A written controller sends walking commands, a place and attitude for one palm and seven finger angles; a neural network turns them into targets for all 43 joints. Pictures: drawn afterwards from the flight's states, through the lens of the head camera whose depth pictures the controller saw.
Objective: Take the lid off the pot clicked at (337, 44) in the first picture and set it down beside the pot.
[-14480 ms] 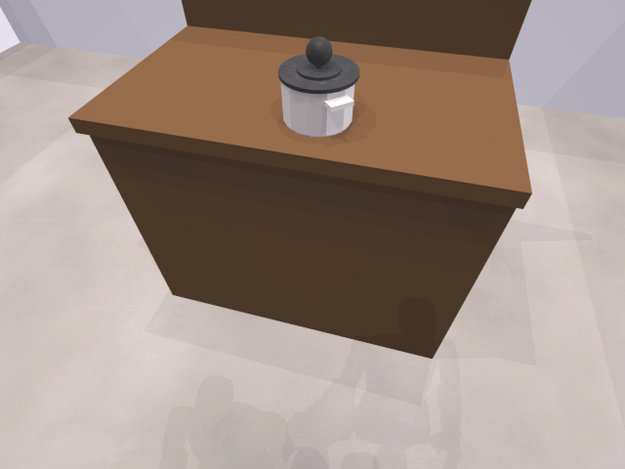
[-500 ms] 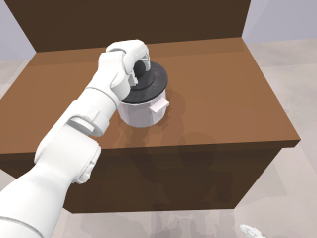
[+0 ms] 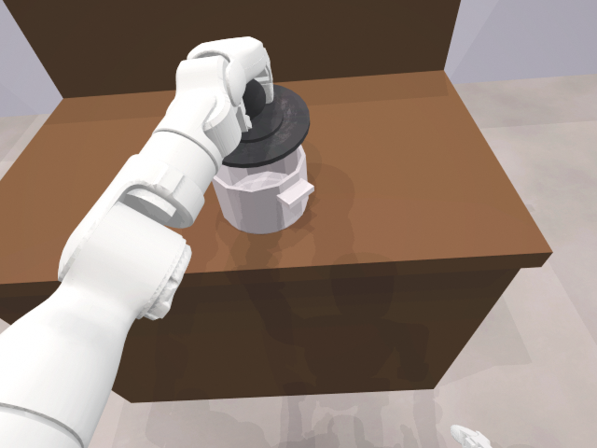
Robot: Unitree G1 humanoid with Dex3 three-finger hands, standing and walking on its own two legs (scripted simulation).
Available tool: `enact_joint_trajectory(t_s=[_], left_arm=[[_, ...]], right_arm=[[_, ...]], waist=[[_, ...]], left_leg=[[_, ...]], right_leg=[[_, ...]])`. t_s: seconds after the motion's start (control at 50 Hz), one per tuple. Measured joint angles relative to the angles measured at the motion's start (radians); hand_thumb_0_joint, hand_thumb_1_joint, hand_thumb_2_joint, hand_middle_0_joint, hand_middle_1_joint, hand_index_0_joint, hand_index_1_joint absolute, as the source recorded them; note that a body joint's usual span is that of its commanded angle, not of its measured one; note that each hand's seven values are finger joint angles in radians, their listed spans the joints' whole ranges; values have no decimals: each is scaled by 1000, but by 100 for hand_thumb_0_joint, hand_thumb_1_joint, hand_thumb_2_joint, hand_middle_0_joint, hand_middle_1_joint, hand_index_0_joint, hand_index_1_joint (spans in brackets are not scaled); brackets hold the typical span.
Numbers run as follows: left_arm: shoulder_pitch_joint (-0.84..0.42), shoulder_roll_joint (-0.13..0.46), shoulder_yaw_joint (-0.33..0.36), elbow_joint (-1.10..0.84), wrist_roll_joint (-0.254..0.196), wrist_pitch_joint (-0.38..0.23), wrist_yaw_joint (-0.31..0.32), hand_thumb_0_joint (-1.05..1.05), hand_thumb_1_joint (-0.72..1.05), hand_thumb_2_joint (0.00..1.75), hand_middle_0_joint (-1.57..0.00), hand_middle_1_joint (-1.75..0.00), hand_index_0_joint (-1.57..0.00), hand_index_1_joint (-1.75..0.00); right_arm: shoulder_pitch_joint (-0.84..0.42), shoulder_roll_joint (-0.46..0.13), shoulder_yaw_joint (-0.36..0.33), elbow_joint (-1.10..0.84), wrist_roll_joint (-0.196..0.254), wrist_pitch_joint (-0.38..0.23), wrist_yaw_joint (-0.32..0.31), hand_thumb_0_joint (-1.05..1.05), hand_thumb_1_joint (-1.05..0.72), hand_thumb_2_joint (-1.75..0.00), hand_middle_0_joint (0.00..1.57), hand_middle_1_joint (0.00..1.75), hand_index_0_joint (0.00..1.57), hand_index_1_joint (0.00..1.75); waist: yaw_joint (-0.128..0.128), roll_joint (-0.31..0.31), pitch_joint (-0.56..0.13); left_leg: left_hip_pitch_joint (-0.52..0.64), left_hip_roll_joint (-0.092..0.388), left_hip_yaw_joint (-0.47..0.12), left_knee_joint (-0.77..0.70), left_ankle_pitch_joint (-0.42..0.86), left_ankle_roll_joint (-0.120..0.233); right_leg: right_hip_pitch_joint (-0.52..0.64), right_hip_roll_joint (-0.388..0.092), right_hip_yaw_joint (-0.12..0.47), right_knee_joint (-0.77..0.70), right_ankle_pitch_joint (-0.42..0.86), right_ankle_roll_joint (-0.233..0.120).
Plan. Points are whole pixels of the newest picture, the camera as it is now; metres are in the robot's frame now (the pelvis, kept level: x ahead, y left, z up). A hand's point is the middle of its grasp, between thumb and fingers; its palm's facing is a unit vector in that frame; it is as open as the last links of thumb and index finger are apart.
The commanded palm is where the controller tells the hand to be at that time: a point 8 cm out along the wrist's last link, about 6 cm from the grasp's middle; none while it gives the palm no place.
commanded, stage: lift the lid straight up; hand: left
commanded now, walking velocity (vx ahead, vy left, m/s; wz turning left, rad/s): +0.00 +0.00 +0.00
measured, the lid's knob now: (246, 98) +0.51 +0.05 +0.22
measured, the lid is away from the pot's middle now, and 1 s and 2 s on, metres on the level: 0.01 0.02 0.10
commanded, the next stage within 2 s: move the lid sideways beside the pot in 1.16 s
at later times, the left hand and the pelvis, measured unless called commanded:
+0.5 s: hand (227, 69) +0.49 +0.06 +0.27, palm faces -0.15 -0.07 -0.99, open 8.0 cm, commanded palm +0.47 +0.07 +0.34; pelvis +0.01 +0.00 +0.00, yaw +0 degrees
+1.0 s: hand (216, 36) +0.50 +0.07 +0.31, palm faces -0.09 -0.08 -0.99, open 8.0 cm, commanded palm +0.48 +0.07 +0.37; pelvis +0.01 +0.01 +0.00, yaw +0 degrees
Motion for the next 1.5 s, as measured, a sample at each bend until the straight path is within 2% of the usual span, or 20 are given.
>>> enact_joint_trajectory(t_s=[0.16,0.3,0.42,0.68,0.82,1.02,1.18,1.28,1.38,1.5], left_arm=[[-17,30,42,-15,11,-16,-6,1,21,90,-85,-98,-61,-85],[-58,36,32,20,17,11,-15,0,21,90,-85,-98,-61,-85],[-48,55,50,-38,21,-5,-39,0,21,89,-85,-98,-61,-85],[-96,54,10,-45,19,29,-75,0,21,89,-86,-99,-61,-85],[-140,62,-3,-43,27,23,-77,0,21,90,-86,-99,-61,-84],[-221,58,27,33,45,48,-62,-1,21,90,-86,-99,-61,-85],[-200,62,56,17,47,40,-66,0,21,89,-87,-99,-61,-84],[-195,61,45,4,40,43,-73,-1,21,89,-87,-99,-61,-84],[-169,79,81,-21,72,26,-80,-1,21,89,-87,-99,-61,-84],[-166,108,47,-3,82,41,-91,-1,21,89,-87,-99,-61,-85]], right_arm=[[22,-7,-6,-2,-7,-22,-9,1,-91,-89,20,30,20,30],[23,-11,-2,4,0,-13,-6,1,-91,-89,20,30,20,30],[18,-13,-8,-5,-6,-27,-9,1,-91,-89,20,30,20,30],[-34,-8,4,-21,4,-7,1,1,-91,-89,20,30,20,30],[-35,-1,5,-25,2,-33,-10,1,-91,-89,20,30,20,30],[2,0,14,1,-2,-23,-7,1,-91,-89,20,30,20,30],[34,-11,5,6,-9,-19,-5,1,-91,-89,20,30,20,30],[35,-9,-1,1,-8,-24,-2,1,-91,-89,20,30,20,30],[14,-10,3,-11,-13,-19,-2,1,-91,-89,20,30,20,30],[-12,-9,5,-26,-1,-4,-3,1,-91,-89,20,30,20,30]], waist=[[-11,9,1],[-10,7,-1],[-5,12,-1],[13,0,-5],[7,1,0],[-8,2,-8],[-13,15,-16],[-10,13,-13],[-6,14,-15],[2,8,-12]], left_leg=[[0,4,6,-8,2,-2],[-3,8,5,-12,1,-3],[3,10,1,-17,0,-4],[2,5,-12,-11,0,-1],[-7,-2,-15,-12,4,3],[-26,-3,-7,-15,2,7],[-21,0,-1,-24,-2,8],[-15,2,-3,-29,-2,7],[-9,6,1,-31,-2,5],[-10,6,-4,-28,0,3]], right_leg=[[-2,5,6,-10,5,-1],[-4,9,5,-15,5,-3],[5,11,1,-25,6,-3],[13,5,-11,-28,5,-1],[5,-2,-13,-28,7,4],[-16,-3,-5,-31,8,9],[-13,2,1,-43,8,10],[-6,4,0,-47,8,9],[-2,8,3,-51,10,7],[-2,8,-1,-46,9,4]])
